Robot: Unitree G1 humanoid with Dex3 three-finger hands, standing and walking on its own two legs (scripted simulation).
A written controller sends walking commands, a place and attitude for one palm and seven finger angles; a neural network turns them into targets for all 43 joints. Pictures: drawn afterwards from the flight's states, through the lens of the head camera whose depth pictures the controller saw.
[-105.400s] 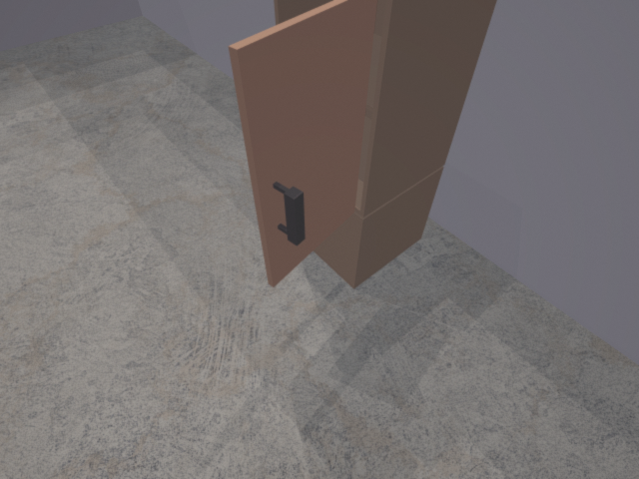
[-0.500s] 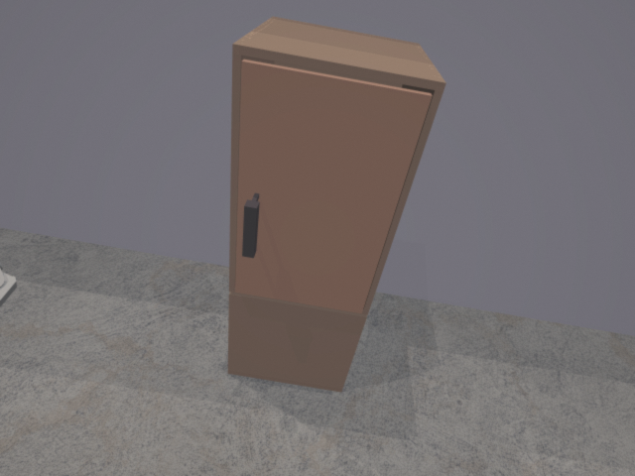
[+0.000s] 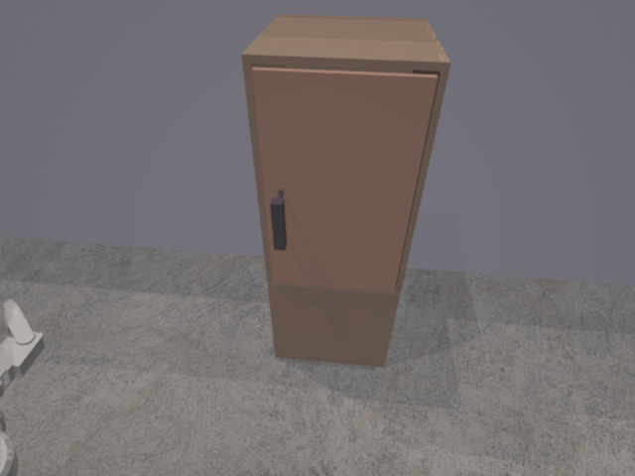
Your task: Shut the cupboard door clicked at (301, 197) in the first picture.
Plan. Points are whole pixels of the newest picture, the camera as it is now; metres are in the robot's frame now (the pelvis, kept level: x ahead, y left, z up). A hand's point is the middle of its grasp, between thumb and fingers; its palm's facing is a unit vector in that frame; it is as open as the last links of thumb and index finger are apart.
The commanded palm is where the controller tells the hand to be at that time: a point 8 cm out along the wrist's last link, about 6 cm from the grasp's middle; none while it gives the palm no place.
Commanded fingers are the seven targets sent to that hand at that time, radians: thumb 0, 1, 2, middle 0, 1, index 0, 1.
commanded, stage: stop stepping back and stand still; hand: left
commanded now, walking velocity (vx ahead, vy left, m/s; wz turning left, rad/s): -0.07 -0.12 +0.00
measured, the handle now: (280, 219) +0.72 +0.14 -0.09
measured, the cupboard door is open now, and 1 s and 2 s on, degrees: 0 0 0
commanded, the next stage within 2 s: let the arm hang, fingers relaxed in 0.70 s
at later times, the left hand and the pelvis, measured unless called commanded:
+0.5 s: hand (51, 337) +0.22 +0.30 +0.14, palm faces +0.43 -0.75 -0.50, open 7.4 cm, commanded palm +0.17 +0.32 +0.18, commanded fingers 0.00 0.90 0.90 -0.20 -0.30 -0.20 -0.30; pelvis +0.04 +0.02 +0.00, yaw +2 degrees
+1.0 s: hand out of the picture +0.15 +0.27 -0.09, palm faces +0.05 -0.93 -0.38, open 7.4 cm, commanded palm none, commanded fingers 0.00 0.90 0.90 -0.20 -0.30 -0.20 -0.30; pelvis +0.00 +0.04 +0.00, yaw +2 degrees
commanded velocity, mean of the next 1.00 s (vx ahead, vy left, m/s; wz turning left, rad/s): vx -0.03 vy -0.03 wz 0.00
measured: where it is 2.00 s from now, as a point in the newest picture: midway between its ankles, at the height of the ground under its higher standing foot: outside the picture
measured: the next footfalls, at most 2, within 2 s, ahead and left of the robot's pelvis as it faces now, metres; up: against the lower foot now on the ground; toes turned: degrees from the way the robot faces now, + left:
left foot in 0.06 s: +0.07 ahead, +0.16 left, +0.00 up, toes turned +4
right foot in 0.26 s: +0.04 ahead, -0.08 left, +0.00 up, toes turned -3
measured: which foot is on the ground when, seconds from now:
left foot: up 0.00-0.04, down 0.06-1.00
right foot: down 0.00-0.10, up 0.12-0.24, down 0.26-1.00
